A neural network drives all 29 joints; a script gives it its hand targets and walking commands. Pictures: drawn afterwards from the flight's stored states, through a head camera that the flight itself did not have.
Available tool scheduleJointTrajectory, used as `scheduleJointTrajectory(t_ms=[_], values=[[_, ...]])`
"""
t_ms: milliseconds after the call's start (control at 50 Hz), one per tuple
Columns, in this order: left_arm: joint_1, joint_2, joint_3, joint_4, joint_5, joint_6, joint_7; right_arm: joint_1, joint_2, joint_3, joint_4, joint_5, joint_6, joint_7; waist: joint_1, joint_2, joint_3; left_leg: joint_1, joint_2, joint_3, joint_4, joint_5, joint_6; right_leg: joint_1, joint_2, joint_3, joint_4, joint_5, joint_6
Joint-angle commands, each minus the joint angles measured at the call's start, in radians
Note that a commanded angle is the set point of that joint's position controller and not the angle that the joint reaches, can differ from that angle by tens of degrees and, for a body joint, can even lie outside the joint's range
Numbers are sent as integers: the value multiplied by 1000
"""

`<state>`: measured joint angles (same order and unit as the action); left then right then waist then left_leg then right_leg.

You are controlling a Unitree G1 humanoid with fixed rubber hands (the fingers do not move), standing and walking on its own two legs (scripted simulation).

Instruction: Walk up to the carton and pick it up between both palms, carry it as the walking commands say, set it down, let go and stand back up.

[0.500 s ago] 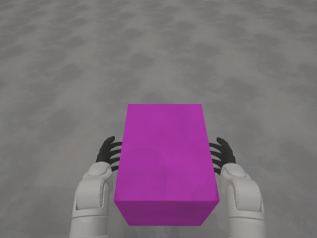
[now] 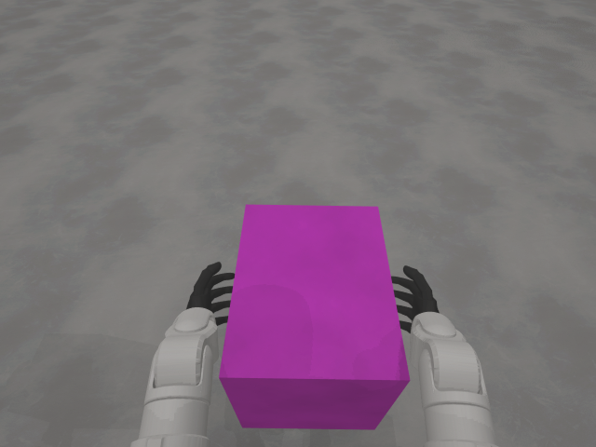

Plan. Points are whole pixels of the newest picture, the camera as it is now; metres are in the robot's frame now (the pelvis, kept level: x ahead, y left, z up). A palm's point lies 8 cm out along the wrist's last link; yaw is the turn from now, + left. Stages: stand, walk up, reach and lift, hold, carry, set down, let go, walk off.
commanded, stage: carry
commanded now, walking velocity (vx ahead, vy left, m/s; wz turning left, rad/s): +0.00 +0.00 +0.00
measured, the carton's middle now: (310, 317) +0.33 +0.00 -0.04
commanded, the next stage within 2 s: hold in 1.98 s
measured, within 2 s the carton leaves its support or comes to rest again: neither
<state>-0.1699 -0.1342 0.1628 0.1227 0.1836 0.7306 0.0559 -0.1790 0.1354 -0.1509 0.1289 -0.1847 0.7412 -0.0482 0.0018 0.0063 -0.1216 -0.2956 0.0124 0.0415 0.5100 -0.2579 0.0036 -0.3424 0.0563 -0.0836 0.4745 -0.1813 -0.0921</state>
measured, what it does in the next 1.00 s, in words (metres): stands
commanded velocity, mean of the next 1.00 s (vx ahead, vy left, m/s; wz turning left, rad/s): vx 0.00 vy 0.00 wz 0.00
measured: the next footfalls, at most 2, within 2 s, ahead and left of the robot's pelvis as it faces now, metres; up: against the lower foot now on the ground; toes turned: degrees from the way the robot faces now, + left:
none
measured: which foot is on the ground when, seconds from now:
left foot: down 0.00-1.00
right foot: down 0.00-1.00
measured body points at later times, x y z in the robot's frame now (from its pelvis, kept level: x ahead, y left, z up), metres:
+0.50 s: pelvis +0.02 +0.01 +0.00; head +0.01 +0.00 +0.45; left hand +0.32 +0.16 +0.02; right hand +0.32 -0.14 +0.02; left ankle +0.00 +0.12 -0.74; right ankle +0.04 -0.06 -0.74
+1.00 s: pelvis +0.02 +0.03 +0.00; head +0.00 +0.03 +0.45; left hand +0.32 +0.18 +0.03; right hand +0.32 -0.13 +0.02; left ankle +0.00 +0.12 -0.74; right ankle +0.04 -0.06 -0.74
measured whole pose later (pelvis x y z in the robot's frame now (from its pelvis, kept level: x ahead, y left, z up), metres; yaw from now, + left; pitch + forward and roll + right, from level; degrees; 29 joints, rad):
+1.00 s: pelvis +0.02 +0.03 +0.00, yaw +0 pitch +2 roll +0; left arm -0.20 -0.14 0.18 0.22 0.22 0.65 0.04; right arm -0.21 0.14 -0.18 0.22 -0.21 0.65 -0.03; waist -0.01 0.00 -0.10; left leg -0.26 -0.02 0.06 0.53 -0.30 0.04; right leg -0.32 0.03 -0.06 0.52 -0.23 -0.05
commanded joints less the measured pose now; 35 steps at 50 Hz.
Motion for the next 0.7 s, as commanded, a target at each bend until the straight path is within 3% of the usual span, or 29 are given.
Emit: scheduleJointTrajectory(t_ms=[0,360,680], values=[[-410,-643,-449,-27,-168,-35,-156,-410,644,446,-43,177,-38,164,-7,-11,-145,17,95,-81,-75,-18,55,85,-168,169,-119,-60,14],[-432,-684,-478,7,-159,-120,-187,-437,684,482,7,176,-120,196,-8,-9,-214,64,93,-79,-20,120,55,156,-183,166,-48,183,2],[-440,-702,-484,27,-158,-112,-192,-443,693,482,22,175,-115,205,-9,-6,-202,85,96,-84,-23,176,54,143,-180,164,-27,196,6]])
